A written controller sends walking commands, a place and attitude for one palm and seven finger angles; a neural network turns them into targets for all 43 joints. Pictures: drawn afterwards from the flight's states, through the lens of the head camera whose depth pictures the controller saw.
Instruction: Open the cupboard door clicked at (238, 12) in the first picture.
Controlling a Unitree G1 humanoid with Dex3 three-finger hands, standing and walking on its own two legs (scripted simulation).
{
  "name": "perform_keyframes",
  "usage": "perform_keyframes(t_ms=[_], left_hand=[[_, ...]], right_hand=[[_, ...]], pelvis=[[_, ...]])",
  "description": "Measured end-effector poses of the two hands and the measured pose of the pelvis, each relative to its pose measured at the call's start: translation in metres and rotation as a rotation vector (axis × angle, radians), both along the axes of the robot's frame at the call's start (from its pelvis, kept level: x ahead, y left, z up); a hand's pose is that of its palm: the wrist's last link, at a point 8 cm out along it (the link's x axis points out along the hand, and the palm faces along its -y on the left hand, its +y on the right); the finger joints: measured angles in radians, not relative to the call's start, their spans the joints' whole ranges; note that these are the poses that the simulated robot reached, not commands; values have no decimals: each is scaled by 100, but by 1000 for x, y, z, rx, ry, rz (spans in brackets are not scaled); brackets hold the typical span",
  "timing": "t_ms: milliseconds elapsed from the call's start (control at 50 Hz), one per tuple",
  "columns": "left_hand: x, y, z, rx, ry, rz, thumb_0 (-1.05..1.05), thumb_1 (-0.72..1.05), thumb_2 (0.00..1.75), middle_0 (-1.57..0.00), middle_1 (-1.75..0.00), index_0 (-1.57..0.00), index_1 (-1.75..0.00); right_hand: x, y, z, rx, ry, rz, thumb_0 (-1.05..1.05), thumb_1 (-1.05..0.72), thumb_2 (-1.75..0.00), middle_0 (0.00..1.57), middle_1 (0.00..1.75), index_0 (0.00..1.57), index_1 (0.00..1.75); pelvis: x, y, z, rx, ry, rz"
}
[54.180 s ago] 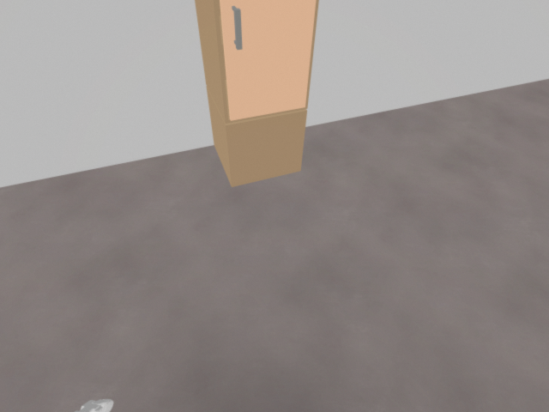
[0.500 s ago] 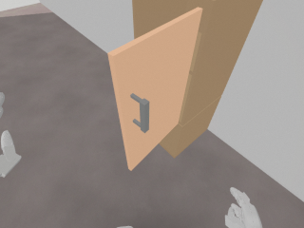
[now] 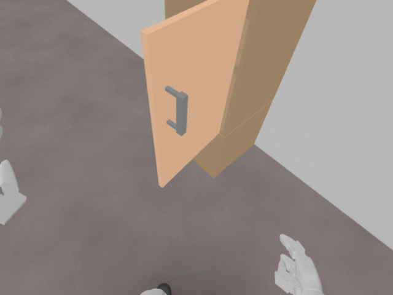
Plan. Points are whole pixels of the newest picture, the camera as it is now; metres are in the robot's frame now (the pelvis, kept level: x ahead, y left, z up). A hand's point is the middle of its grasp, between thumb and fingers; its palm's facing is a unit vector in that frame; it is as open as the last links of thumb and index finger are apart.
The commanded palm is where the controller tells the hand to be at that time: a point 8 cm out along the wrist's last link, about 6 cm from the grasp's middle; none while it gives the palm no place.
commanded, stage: stop stepping back and stand still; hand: left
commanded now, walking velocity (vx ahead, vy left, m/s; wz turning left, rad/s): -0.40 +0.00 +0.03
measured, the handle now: (175, 111) +0.52 +0.10 +0.04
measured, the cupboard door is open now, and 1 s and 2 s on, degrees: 97 97 97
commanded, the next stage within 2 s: let the arm hang, fingers relaxed in 1.18 s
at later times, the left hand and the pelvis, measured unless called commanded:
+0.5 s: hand (46, 290) +0.11 +0.19 +0.15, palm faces +0.43 -0.79 -0.44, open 7.4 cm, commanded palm +0.04 +0.24 +0.17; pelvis -0.10 -0.06 -0.01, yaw +0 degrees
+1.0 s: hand out of the picture +0.06 +0.22 +0.15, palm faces +0.43 -0.80 -0.43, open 7.5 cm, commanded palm +0.00 +0.26 +0.17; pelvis -0.14 -0.04 -0.01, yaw +0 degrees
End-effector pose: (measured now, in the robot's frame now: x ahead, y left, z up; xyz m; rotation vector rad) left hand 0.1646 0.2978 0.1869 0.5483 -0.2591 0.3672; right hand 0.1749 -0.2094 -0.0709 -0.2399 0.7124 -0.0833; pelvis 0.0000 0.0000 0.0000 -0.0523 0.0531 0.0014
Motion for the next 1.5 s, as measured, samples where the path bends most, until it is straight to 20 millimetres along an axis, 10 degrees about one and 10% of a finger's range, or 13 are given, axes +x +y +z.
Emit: perform_keyframes(t_ms=[220, 460, 620, 760, 940, 1240, 1320, 1400, 1500], left_hand=[[-61, -65, 4, 79, 81, -68, 1, 88, 90, -21, -30, -21, -30], [-91, -64, -15, -27, 23, 70, 1, 89, 90, -21, -30, -21, -30], [-128, -86, -5, 50, 13, -32, 2, 89, 90, -21, -30, -21, -30], [-157, -65, 5, 41, -27, 53, 1, 88, 90, -22, -30, -21, -30], [-150, -47, -23, -69, 18, 56, 1, 89, 90, -21, -30, -21, -30], [-136, -46, -8, 21, 58, 8, 1, 89, 90, -21, -30, -21, -30], [-130, -38, -47, -25, 197, 5, 1, 89, 90, -21, -30, -20, -30], [-135, -35, -171, -250, 654, 86, 0, 90, 90, -20, -30, -20, -30], [-205, -83, -294, -484, 1167, 99, 1, 91, 90, -20, -30, -19, -30]], right_hand=[[-84, -64, -21, 41, 48, -69, 1, -90, -90, 20, 30, 21, 30], [-149, -127, -25, -57, 97, -162, 2, -91, -90, 20, 30, 20, 30], [-160, -112, -14, -5, -27, -136, 2, -91, -90, 20, 30, 20, 30], [-178, -94, -17, 21, 41, -89, 1, -91, -90, 20, 30, 20, 30], [-184, -75, -21, -43, 62, -68, 2, -90, -90, 20, 30, 20, 30], [-160, -47, -20, 59, 21, -56, 1, -90, -90, 20, 30, 21, 30], [-161, -55, -27, 41, 53, -44, 1, -90, -90, 20, 30, 21, 30], [-172, -66, -51, 27, 149, -42, 1, -91, -90, 20, 30, 20, 30], [-209, -67, -61, 1, 299, -68, 1, -91, -90, 20, 30, 20, 30]], pelvis=[[-68, -49, -7, 67, 14, -31], [-92, -62, -8, 94, -22, -5], [-123, -69, -12, 78, -57, -8], [-136, -66, -1, 81, -59, -13], [-141, -41, -7, 54, -71, 15], [-136, -39, -7, 38, -55, -3], [-135, -33, -8, 44, -43, 10], [-141, -24, -16, 52, -37, 17], [-147, -25, -16, 58, -57, 25]])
